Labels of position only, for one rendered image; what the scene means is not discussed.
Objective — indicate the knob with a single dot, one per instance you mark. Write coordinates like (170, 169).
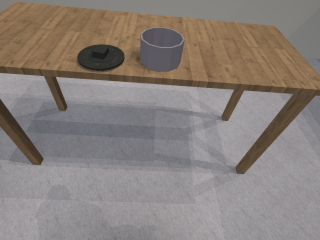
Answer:
(100, 51)

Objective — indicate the pot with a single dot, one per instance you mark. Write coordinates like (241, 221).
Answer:
(161, 48)

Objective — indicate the lid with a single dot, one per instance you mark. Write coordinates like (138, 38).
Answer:
(113, 59)

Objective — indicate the table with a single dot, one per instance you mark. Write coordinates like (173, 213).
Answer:
(45, 40)

